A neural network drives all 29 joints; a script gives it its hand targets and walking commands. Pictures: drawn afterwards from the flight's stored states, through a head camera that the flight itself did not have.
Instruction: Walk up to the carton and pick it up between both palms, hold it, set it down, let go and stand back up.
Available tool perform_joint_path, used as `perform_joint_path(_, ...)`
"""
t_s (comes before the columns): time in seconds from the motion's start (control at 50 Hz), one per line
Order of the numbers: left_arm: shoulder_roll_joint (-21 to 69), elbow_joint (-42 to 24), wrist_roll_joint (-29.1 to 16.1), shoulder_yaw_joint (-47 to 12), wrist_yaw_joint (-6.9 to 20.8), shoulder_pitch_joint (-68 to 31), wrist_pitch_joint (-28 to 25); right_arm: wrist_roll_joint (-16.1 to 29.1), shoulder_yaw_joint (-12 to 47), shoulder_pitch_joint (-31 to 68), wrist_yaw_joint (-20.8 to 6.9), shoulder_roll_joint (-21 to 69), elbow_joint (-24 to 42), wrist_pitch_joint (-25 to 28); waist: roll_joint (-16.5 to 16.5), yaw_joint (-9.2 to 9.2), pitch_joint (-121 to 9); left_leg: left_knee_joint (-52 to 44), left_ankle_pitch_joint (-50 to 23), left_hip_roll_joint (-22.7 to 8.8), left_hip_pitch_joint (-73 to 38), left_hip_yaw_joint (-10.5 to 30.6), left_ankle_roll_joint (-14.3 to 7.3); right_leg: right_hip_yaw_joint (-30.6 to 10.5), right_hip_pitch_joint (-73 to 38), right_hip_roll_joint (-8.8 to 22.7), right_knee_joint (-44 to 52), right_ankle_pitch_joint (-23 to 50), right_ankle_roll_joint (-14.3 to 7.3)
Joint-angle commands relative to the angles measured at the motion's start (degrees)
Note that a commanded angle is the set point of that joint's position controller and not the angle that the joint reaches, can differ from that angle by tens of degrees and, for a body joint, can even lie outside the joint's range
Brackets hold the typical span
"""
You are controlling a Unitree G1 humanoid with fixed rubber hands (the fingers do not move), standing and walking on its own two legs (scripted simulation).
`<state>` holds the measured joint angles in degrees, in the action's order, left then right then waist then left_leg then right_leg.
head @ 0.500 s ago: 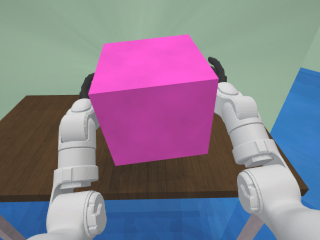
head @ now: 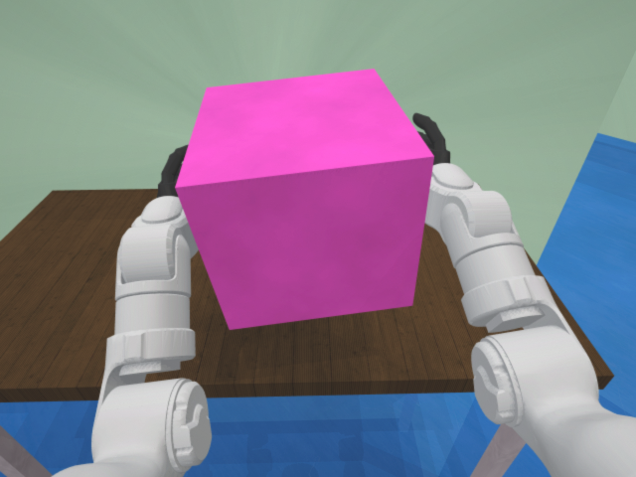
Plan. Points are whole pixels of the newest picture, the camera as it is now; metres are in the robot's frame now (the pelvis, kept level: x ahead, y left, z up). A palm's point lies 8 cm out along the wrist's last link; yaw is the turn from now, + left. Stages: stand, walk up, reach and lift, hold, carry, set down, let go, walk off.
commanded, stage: hold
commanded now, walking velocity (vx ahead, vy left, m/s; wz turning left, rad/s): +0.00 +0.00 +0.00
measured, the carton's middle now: (305, 192) +0.38 +0.00 +0.23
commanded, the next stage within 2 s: set down in 0.52 s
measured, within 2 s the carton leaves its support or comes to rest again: neither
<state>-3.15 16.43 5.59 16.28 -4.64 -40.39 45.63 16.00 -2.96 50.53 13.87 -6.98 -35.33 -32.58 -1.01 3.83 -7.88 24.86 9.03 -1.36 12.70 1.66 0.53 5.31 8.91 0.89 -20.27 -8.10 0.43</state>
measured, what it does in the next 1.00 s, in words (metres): stands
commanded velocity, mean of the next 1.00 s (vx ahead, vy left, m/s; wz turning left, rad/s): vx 0.00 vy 0.00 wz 0.00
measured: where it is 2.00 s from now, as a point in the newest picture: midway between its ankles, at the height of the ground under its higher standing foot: outside the picture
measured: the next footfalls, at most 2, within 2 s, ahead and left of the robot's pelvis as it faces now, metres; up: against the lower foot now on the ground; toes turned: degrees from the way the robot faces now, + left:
none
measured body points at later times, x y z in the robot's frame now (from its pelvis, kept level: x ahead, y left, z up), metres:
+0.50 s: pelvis +0.00 +0.00 +0.00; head -0.08 +0.01 +0.44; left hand +0.38 +0.16 +0.23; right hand +0.38 -0.15 +0.25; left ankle +0.05 +0.12 -0.74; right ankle +0.03 -0.13 -0.74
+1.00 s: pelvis +0.01 -0.01 +0.00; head -0.04 +0.01 +0.45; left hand +0.40 +0.16 +0.19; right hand +0.42 -0.16 +0.21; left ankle +0.05 +0.12 -0.74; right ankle +0.03 -0.12 -0.74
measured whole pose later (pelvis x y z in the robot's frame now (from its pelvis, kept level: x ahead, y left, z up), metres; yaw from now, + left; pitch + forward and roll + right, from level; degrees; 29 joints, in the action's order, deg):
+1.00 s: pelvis +0.01 -0.01 +0.00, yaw -1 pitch -6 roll -1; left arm 0.2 22.9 12.5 18.5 -4.0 -38.4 29.9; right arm 8.3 -7.3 49.2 6.6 -4.3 -48.7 -11.0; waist 1.0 2.3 -1.6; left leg 21.0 8.5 -1.7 6.5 0.8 1.0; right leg 4.4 3.6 0.5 -17.5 -7.9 -0.1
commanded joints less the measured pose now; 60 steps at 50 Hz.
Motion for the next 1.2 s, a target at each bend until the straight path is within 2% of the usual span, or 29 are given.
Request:
perform_joint_path(0.0, 36.46, -14.82, -8.94, -29.49, 8.28, -55.51, -5.77, 9.62, 20.52, 50.24, -7.31, 42.97, 20.59, 2.77, -2.03, -0.05, -28.21, -3.79, -6.62, 4.36, -8.61, 1.84, 0.90, -3.64, -7.63, -4.62, 2.56, 5.95, 2.02)
perform_joint_path(0.02, 36.70, -15.22, -9.51, -29.72, 8.25, -56.24, -5.80, 9.67, 20.23, 49.74, -7.33, 42.62, 20.31, 2.66, -1.71, 0.57, -28.09, -3.89, -6.44, 4.15, -9.00, 2.15, 1.01, -3.60, -7.62, -4.68, 2.51, 5.88, 1.92)
perform_joint_path(0.04, 36.24, -14.76, -9.24, -29.44, 8.25, -56.22, -5.88, 9.39, 20.27, 50.28, -7.42, 42.87, 20.05, 2.69, -1.56, 0.20, -27.47, -4.05, -6.01, 4.24, -8.72, 1.84, 0.91, -3.55, -7.12, -4.77, 2.78, 4.89, 1.88)
perform_joint_path(0.08, 36.90, -15.86, -9.42, -30.43, 8.27, -56.28, -5.85, 9.80, 20.29, 49.84, -7.28, 42.99, 20.50, 2.64, -2.63, 0.46, -28.06, -3.90, -6.61, 4.31, -8.66, 1.89, 1.28, -3.48, -7.39, -4.66, 2.40, 5.97, 1.95)
perform_joint_path(0.12, 37.08, -15.93, -9.70, -30.75, 8.21, -56.04, -5.72, 9.78, 20.61, 50.24, -7.24, 42.78, 22.12, 2.77, -2.28, 0.61, -28.46, -3.60, -7.14, 4.25, -9.09, 2.02, 1.23, -3.50, -7.50, -4.75, 2.50, 6.54, 1.88)
perform_joint_path(0.16, 36.85, -14.71, -9.00, -29.73, 8.21, -55.65, -5.68, 9.50, 20.12, 50.37, -7.34, 42.71, 20.76, 2.55, -1.72, 0.19, -26.91, -4.20, -5.18, 4.07, -8.10, 2.16, 1.01, -3.50, -6.98, -4.73, 2.65, 4.35, 1.77)
perform_joint_path(0.22, 36.83, -15.39, -9.30, -30.55, 8.29, -56.54, -5.72, 9.26, 19.87, 49.90, -7.43, 42.32, 19.96, 2.48, -2.78, 0.75, -26.93, -4.17, -5.53, 4.16, -8.44, 2.06, 1.36, -3.53, -6.75, -4.64, 2.55, 4.77, 1.76)
perform_joint_path(0.26, 36.53, -14.12, -8.79, -29.52, 8.30, -56.41, -5.62, 9.08, 19.76, 50.27, -7.62, 42.50, 19.13, 2.40, -2.14, 0.22, -26.76, -4.51, -4.55, 4.11, -8.20, 1.93, 1.07, -3.47, -6.67, -4.60, 2.75, 3.40, 1.78)
perform_joint_path(0.36, 37.48, -16.37, -10.14, -30.91, 8.08, -57.46, -6.02, 9.97, 20.41, 50.90, -7.48, 43.10, 21.79, 2.75, -2.36, 0.42, -29.86, -3.72, -6.62, 4.09, -9.19, 2.26, 1.23, -3.64, -7.27, -4.76, 2.42, 6.04, 1.73)
perform_joint_path(0.42, 36.69, -14.52, -9.11, -29.57, 8.21, -55.66, -5.70, 9.31, 20.28, 49.91, -7.53, 42.43, 20.32, 2.48, -1.42, 0.30, -27.53, -4.14, -5.62, 4.17, -8.44, 2.21, 0.87, -3.60, -7.04, -4.73, 2.61, 4.71, 1.79)
perform_joint_path(0.5, 36.85, -13.82, -8.92, -29.48, 8.42, -57.00, -5.60, 9.35, 19.43, 50.79, -7.73, 42.67, 18.74, 2.53, -2.14, 0.19, -26.59, -4.74, -3.81, 4.14, -7.41, 1.91, 1.08, -3.55, -7.14, -4.58, 2.68, 3.41, 1.78)
perform_joint_path(0.52, 37.74, -13.42, -6.40, -28.72, 8.60, -56.93, -5.85, 8.92, 18.30, 51.09, -7.60, 41.40, 21.16, 2.64, -0.74, 4.45, -24.92, -6.29, -4.10, 4.71, -9.69, 1.20, 0.41, -4.02, -10.34, -5.01, 4.42, 4.51, 2.14)
perform_joint_path(0.54, 37.23, -10.44, -5.61, -27.26, 8.86, -56.13, -6.26, 8.38, 17.42, 53.30, -7.43, 41.26, 20.35, 3.10, -0.15, 3.58, -23.27, -6.94, -2.28, 4.71, -8.70, 0.93, 0.22, -3.90, -9.92, -4.89, 4.79, 2.41, 2.20)
perform_joint_path(0.56, 37.72, -12.48, -6.34, -28.56, 8.99, -57.66, -7.04, 7.96, 17.38, 53.17, -7.59, 41.61, 20.66, 3.92, -1.41, 3.80, -25.30, -6.72, -2.61, 4.58, -9.55, 0.96, 0.62, -3.59, -8.86, -4.85, 4.45, 2.73, 2.24)
perform_joint_path(0.62, 37.29, -13.97, -5.86, -28.31, 8.76, -61.31, -10.12, 5.40, 16.99, 54.78, -8.81, 42.58, 17.37, 7.61, -2.85, 2.09, -27.90, -5.94, -4.43, 4.52, -11.49, 0.84, 1.44, -2.90, -7.93, -4.61, 4.16, 1.97, 1.73)
perform_joint_path(0.68, 35.64, -5.86, -0.96, -23.13, 9.97, -56.38, -11.84, 1.25, 14.20, 52.83, -10.52, 42.81, 10.30, 11.48, -0.92, -0.26, -22.68, -8.03, 0.76, 4.36, -10.02, -0.19, 0.18, -2.33, -8.11, -3.87, 4.99, -2.41, 1.96)
perform_joint_path(0.72, 36.16, -3.52, 0.63, -21.62, 10.23, -54.57, -13.77, -1.68, 10.81, 51.76, -11.93, 41.33, 6.95, 15.16, -1.98, -1.02, -22.15, -8.47, 0.52, 3.73, -10.30, -0.46, 0.93, -1.45, -7.70, -4.01, 4.76, -3.44, 1.59)
perform_joint_path(0.76, 35.08, 1.01, 2.83, -18.82, 10.55, -50.32, -15.00, -4.04, 8.59, 50.11, -12.92, 39.71, 3.72, 18.06, -1.26, -1.92, -18.24, -8.89, 0.26, 3.63, -10.14, -1.24, 0.47, -0.92, -7.38, -3.89, 5.49, -4.40, 1.42)
perform_joint_path(0.8, 34.98, 2.28, 4.08, -17.69, 10.64, -48.58, -16.16, -5.35, 7.30, 49.07, -13.76, 37.96, 1.47, 20.55, -1.07, -2.32, -16.76, -8.99, -0.99, 3.30, -11.54, -1.42, 0.19, -0.46, -7.67, -3.93, 5.77, -3.74, 1.20)
perform_joint_path(0.82, 35.38, 2.05, 3.96, -18.03, 10.43, -48.49, -16.89, -5.96, 7.06, 49.06, -13.99, 37.21, 0.60, 21.79, -0.90, -2.21, -16.99, -8.82, -2.46, 3.23, -12.32, -1.58, 0.42, -0.20, -7.85, -4.07, 5.91, -2.99, 1.18)
perform_joint_path(0.84, 36.33, 1.06, 3.02, -19.68, 10.08, -48.88, -17.61, -6.34, 6.95, 48.91, -14.16, 36.87, 0.55, 23.02, -1.33, -1.36, -17.77, -8.63, -4.05, 2.96, -13.44, -1.38, 0.77, 0.03, -7.62, -4.23, 5.81, -2.08, 0.90)
perform_joint_path(0.9, 39.06, -2.98, 1.13, -24.25, 8.26, -48.28, -19.59, -5.49, 9.63, 49.91, -14.36, 36.14, 3.56, 26.32, -2.09, -1.32, -22.49, -6.02, -12.78, 2.46, -18.20, -0.54, 1.86, 0.41, -7.01, -4.87, 5.70, 2.55, 0.23)
perform_joint_path(0.96, 40.98, -6.66, -0.40, -28.46, 6.91, -47.61, -20.47, -4.56, 12.32, 49.68, -14.27, 35.88, 6.93, 28.15, -2.68, -1.21, -25.81, -4.16, -17.74, 2.28, -21.29, -0.11, 2.39, 0.69, -6.46, -5.07, 5.67, 4.37, -0.12)
perform_joint_path(1.02, 41.42, -10.38, -2.00, -31.49, 5.91, -47.90, -21.01, -3.64, 14.84, 50.05, -13.92, 36.46, 10.65, 28.65, -1.82, -1.69, -28.87, -3.01, -19.31, 2.67, -21.56, 0.16, 1.85, 0.45, -7.21, -4.89, 5.44, 6.41, 0.11)
perform_joint_path(1.1, 42.66, -14.60, -3.97, -35.63, 4.98, -47.03, -21.18, -1.71, 17.54, 47.36, -13.22, 36.22, 14.20, 28.25, -3.29, -0.43, -32.42, -0.99, -24.28, 2.78, -22.87, 0.84, 2.48, 0.00, -7.25, -4.76, 4.63, 11.37, 0.21)
perform_joint_path(1.12, 42.65, -16.24, -4.32, -36.08, 4.85, -46.79, -21.41, -1.26, 18.72, 46.87, -13.01, 36.68, 15.13, 28.22, -3.22, -0.85, -33.44, -0.39, -25.61, 2.85, -22.99, 0.90, 2.50, -0.23, -8.53, -4.65, 4.27, 13.51, 0.33)
perform_joint_path(1.18, 42.02, -17.89, -4.35, -36.80, 4.58, -46.05, -21.13, -0.78, 19.50, 45.81, -12.57, 35.72, 16.41, 27.33, -3.90, -0.42, -35.03, 0.23, -26.17, 3.03, -22.87, 1.20, 2.87, -0.45, -9.20, -4.45, 3.68, 15.63, 0.60)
